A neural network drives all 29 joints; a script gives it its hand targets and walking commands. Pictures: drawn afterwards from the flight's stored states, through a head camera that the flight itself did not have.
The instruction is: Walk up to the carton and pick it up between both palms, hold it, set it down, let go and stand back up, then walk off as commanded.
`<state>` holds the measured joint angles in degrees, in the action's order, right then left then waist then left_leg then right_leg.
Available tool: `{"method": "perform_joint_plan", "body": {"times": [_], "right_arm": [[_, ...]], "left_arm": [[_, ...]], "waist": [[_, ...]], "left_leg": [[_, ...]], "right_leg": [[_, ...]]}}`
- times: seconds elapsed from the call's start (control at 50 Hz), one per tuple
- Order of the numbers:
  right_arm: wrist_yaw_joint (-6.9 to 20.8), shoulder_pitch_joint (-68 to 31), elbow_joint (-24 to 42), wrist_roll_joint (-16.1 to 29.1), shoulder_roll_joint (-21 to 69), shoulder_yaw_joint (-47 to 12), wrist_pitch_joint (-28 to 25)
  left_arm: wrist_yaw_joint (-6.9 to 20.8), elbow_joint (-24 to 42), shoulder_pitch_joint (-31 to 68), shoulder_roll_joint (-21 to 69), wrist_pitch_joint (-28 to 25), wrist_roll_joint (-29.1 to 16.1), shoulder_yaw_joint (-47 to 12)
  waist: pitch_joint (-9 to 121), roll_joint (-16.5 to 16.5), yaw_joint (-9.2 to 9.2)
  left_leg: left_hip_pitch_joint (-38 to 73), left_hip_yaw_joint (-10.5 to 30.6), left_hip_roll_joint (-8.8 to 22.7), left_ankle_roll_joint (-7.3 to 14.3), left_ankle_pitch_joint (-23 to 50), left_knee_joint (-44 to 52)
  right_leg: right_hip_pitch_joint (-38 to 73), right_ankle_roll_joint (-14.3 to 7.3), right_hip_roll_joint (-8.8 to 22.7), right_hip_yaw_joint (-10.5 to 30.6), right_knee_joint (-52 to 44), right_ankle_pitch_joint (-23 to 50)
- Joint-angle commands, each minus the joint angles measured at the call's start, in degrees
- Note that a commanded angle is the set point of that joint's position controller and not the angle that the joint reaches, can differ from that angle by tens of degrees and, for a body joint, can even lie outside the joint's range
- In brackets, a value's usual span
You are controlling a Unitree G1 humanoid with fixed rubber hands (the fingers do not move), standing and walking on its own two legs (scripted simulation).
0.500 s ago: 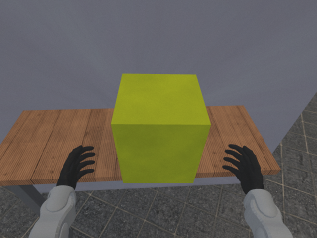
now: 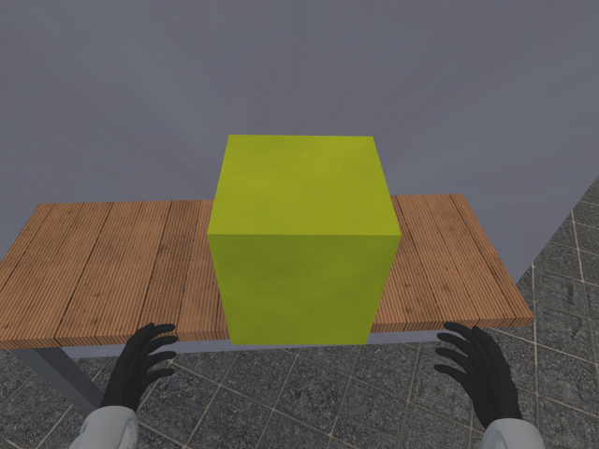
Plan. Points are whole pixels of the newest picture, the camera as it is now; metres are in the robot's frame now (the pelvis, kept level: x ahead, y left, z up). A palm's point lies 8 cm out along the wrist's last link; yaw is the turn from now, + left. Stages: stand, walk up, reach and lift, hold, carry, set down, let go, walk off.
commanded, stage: set down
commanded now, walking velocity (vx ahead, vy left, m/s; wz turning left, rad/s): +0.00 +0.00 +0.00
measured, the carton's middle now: (300, 243) +0.42 +0.01 +0.06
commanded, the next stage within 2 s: let go in 1.28 s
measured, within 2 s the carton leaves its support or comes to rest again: neither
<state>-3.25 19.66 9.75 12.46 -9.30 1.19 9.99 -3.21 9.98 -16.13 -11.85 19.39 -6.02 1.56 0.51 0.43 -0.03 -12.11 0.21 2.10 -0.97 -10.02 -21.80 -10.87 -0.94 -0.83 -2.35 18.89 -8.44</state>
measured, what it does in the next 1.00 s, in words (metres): stands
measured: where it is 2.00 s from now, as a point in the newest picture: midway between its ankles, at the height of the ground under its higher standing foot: outside the picture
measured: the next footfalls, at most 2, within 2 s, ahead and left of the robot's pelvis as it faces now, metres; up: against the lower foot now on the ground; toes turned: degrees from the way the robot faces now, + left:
none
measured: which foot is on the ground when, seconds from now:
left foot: down 0.00-1.00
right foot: down 0.00-1.00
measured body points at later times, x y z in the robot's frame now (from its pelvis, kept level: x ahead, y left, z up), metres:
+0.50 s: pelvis +0.02 +0.00 +0.00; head +0.05 +0.01 +0.45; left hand +0.22 +0.22 -0.01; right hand +0.22 -0.21 -0.01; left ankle +0.02 +0.13 -0.75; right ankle +0.02 -0.11 -0.75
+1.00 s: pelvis +0.02 +0.00 +0.00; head +0.05 +0.01 +0.45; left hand +0.19 +0.24 -0.06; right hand +0.19 -0.22 -0.05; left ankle +0.02 +0.13 -0.75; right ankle +0.02 -0.11 -0.75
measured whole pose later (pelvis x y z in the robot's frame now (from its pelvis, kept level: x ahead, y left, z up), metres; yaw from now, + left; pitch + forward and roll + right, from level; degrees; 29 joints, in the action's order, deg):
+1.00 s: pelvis +0.02 +0.00 +0.00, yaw +0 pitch +1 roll -1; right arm 0.4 20.4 -17.2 3.9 -9.3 1.2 -2.8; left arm -1.1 -11.1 -19.8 -12.8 9.2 -6.0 1.5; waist -1.2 0.4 0.0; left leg -11.4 0.2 2.1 -1.0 -11.9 -21.8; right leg -10.1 -0.8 -0.8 -2.3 18.9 -10.3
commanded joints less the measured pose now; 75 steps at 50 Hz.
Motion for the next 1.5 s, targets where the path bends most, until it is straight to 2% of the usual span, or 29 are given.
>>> {"method": "perform_joint_plan", "body": {"times": [0.0,0.02,0.08,0.1,0.12,0.22,0.36,0.38,0.42,0.5,0.52,0.54,0.62,0.72,0.74,0.86,0.88,0.9,0.94,0.96,1.02,1.04,1.14,1.18,1.22,1.32,1.34,1.46,1.48], "right_arm": [[0.4,-1.5,9.5,-1.5,-4.5,2.6,-3.2],[0.4,-1.7,8.4,-2.1,-4.6,2.7,-3.1],[0.6,-1.0,7.5,-1.9,-4.3,2.3,-3.4],[0.7,-1.5,5.5,-2.6,-4.1,2.5,-3.5],[0.7,-0.1,5.8,-2.4,-4.9,3.2,-3.7],[0.4,2.1,4.7,-2.6,-3.8,1.7,-5.6],[1.0,5.5,-3.8,-3.6,-4.9,0.5,-8.9],[1.0,4.4,-1.5,-3.1,-5.7,1.1,-9.9],[1.5,4.3,-5.2,-3.5,-4.8,0.4,-10.6],[2.1,4.2,-6.7,-3.9,-5.5,0.0,-13.3],[1.9,4.0,-8.4,-4.8,-5.2,-0.2,-13.6],[2.1,3.6,-7.6,-4.5,-5.1,-0.4,-14.2],[2.6,1.3,-12.6,-6.0,-4.7,-0.7,-14.7],[2.8,-0.5,-13.7,-6.7,-4.2,-0.4,-15.8],[3.0,-1.0,-17.0,-7.4,-4.0,-0.3,-15.5],[3.6,-4.3,-19.3,-9.0,-4.2,0.8,-16.4],[3.4,-4.9,-20.6,-9.5,-3.6,0.5,-16.5],[3.5,-4.1,-21.4,-9.3,-3.6,0.5,-16.8],[3.5,-4.3,-18.5,-8.8,-3.5,0.1,-17.9],[3.8,-5.4,-22.4,-9.7,-4.0,0.8,-17.8],[4.0,-6.4,-25.4,-10.1,-4.0,1.1,-17.9],[4.0,-6.2,-27.7,-10.7,-4.1,1.1,-18.2],[4.0,-7.1,-28.5,-10.4,-4.9,1.9,-19.9],[4.2,-7.0,-29.1,-10.5,-4.5,1.2,-20.9],[4.2,-7.5,-29.7,-10.6,-4.8,1.3,-21.4],[4.2,-7.8,-35.8,-11.2,-5.4,1.5,-22.4],[4.0,-6.8,-34.5,-11.0,-4.6,0.6,-23.2],[4.3,-8.3,-40.6,-11.5,-5.6,1.2,-24.9],[4.3,-8.3,-40.8,-11.4,-5.8,1.6,-25.0]], "left_arm": [[-0.3,8.6,3.4,-6.5,-4.5,-4.1,0.4],[-0.1,6.5,2.7,-5.7,-4.1,-3.7,0.3],[0.3,6.8,2.7,-6.0,-4.8,-4.2,0.1],[0.4,4.8,2.4,-5.7,-4.8,-3.6,0.3],[0.4,6.2,1.6,-6.1,-5.0,-3.9,-0.1],[1.6,4.2,-0.6,-7.1,-6.6,-3.1,0.8],[2.5,-1.3,-5.9,-5.9,-8.3,0.0,1.5],[2.4,1.9,-5.3,-7.0,-9.2,-0.7,1.3],[2.3,-1.2,-5.2,-6.7,-9.6,0.7,1.7],[1.9,-0.8,-5.0,-6.9,-12.1,0.7,1.1],[2.3,-3.4,-5.0,-7.1,-12.0,0.7,1.1],[2.0,-2.4,-4.6,-7.5,-12.4,0.8,1.1],[2.2,-8.7,-3.4,-6.5,-12.4,1.6,0.9],[1.9,-8.3,0.0,-7.7,-13.5,1.1,0.8],[1.8,-11.4,-0.1,-7.3,-13.2,2.1,0.9],[1.5,-13.7,2.8,-7.4,-13.4,1.8,0.1],[1.8,-16.6,3.3,-7.6,-13.0,2.2,0.5],[1.6,-16.8,2.9,-7.3,-13.0,2.4,0.1],[1.3,-12.7,3.3,-8.6,-14.2,1.6,0.3],[1.5,-17.0,3.8,-7.5,-13.6,3.0,0.2],[1.3,-19.0,4.5,-7.2,-13.1,3.5,0.1],[1.5,-21.4,4.7,-6.9,-12.9,4.2,0.1],[1.4,-20.4,5.0,-7.7,-13.1,4.1,0.2],[1.5,-22.5,4.4,-8.1,-13.5,4.4,0.5],[1.7,-22.7,4.9,-8.5,-13.7,4.4,0.3],[2.1,-25.5,5.3,-7.4,-13.6,5.5,0.5],[2.3,-25.4,4.6,-8.1,-14.2,5.2,0.8],[2.4,-28.4,4.7,-7.8,-14.4,6.8,1.0],[2.4,-28.0,4.9,-7.6,-14.5,6.1,0.5]], "waist": [[0.8,-0.6,2.65],[0.0,-1.3,2.63],[1.7,-0.8,1.98],[1.1,-0.7,2.42],[2.0,-0.9,1.81],[3.5,-0.4,1.86],[2.8,-1.6,2.08],[5.9,-0.8,1.86],[4.0,-1.7,2.73],[6.1,-1.9,2.45],[4.6,-1.6,1.94],[5.9,-2.2,2.55],[2.7,-1.4,2.49],[3.7,-1.7,2.89],[2.1,-2.7,2.86],[1.2,-1.9,2.91],[0.9,-1.3,2.55],[1.0,-2.4,2.53],[3.5,-1.5,3.13],[1.4,-2.5,2.66],[0.1,-3.4,2.70],[-0.5,-3.4,2.05],[2.6,-3.3,2.20],[2.9,-3.1,2.67],[3.1,-2.4,1.91],[3.0,-4.1,1.57],[3.7,-2.9,1.80],[4.1,-4.5,1.91],[4.6,-3.6,1.20]], "left_leg": [[9.6,-3.9,-1.5,-0.4,-0.9,8.0],[9.8,-3.8,-1.3,-0.3,-0.5,8.2],[10.1,-3.6,-1.4,-0.4,0.2,7.8],[10.0,-3.9,-1.4,-0.5,0.0,7.9],[11.1,-3.7,-1.5,-0.7,0.7,7.6],[12.7,-3.9,-2.5,-0.8,7.7,5.5],[15.3,-3.2,-2.9,-2.1,16.3,3.9],[15.5,-3.2,-2.7,-2.1,17.3,3.5],[15.1,-3.4,-2.9,-2.0,15.9,3.8],[15.5,-3.3,-2.9,-2.5,18.1,3.2],[14.8,-3.5,-3.0,-2.4,17.3,3.2],[14.5,-3.6,-2.9,-2.3,17.5,3.2],[12.3,-4.0,-2.7,-1.6,12.9,4.2],[10.9,-4.3,-2.8,-1.2,9.4,4.7],[10.3,-4.3,-2.7,-1.2,9.2,4.7],[8.6,-4.3,-2.5,-0.7,4.6,5.4],[8.1,-4.4,-2.5,-0.4,3.6,5.1],[7.9,-4.3,-2.5,-0.5,3.1,5.5],[8.7,-4.2,-2.6,-0.6,5.9,4.6],[8.5,-4.3,-2.4,-0.6,4.6,4.8],[8.2,-4.1,-2.2,-0.9,3.3,4.9],[8.0,-4.1,-2.2,-0.9,2.4,4.9],[9.2,-4.2,-2.1,-1.3,5.6,4.0],[9.7,-4.6,-2.3,-1.4,7.7,3.2],[9.8,-4.3,-2.3,-1.1,8.1,2.9],[11.3,-4.3,-2.3,-1.8,9.4,2.4],[11.5,-4.7,-2.5,-1.6,11.2,1.9],[13.1,-4.7,-2.8,-2.3,13.3,1.1],[12.8,-4.6,-2.5,-2.1,12.8,1.2]], "right_leg": [[2.7,-0.5,1.4,4.8,-6.5,-10.3],[2.5,-0.7,1.4,4.6,-6.4,-10.2],[3.0,-0.3,1.5,4.6,-6.2,-9.1],[3.5,-0.3,1.4,4.4,-6.3,-9.5],[3.3,-0.3,1.4,4.3,-6.2,-8.6],[4.8,0.5,1.2,4.2,-5.6,-1.2],[5.2,0.7,0.1,3.4,-5.1,8.9],[6.0,0.8,0.1,3.3,-4.4,10.1],[5.3,0.6,0.0,3.3,-4.8,8.2],[5.7,0.7,-0.1,2.8,-4.2,11.1],[4.9,0.7,-0.1,3.1,-4.6,10.8],[5.9,0.7,-0.2,2.9,-4.3,10.6],[5.1,0.1,-0.1,2.8,-4.9,5.6],[5.1,0.5,0.3,2.2,-4.2,2.8],[4.4,0.1,0.3,2.1,-4.3,2.0],[3.1,-0.2,0.4,1.4,-3.8,-2.3],[3.5,-0.1,0.6,1.7,-3.9,-2.5],[4.0,-0.2,0.6,1.7,-4.0,-2.7],[4.7,0.2,0.6,1.6,-3.2,0.3],[3.1,0.0,0.4,1.4,-3.2,-1.1],[3.1,-0.4,0.4,1.3,-3.3,-2.5],[2.5,-0.5,0.3,1.3,-3.5,-3.1],[3.6,-0.1,-0.2,0.7,-2.1,0.7],[3.4,-0.1,0.2,1.0,-2.2,2.4],[3.4,0.1,0.1,1.0,-2.1,3.3],[3.1,0.1,-0.4,0.7,-2.0,4.2],[3.8,0.5,0.0,1.2,-1.8,7.3],[2.4,0.6,-0.5,0.8,-1.3,9.1],[2.3,0.6,-0.4,0.8,-1.5,9.2]]}}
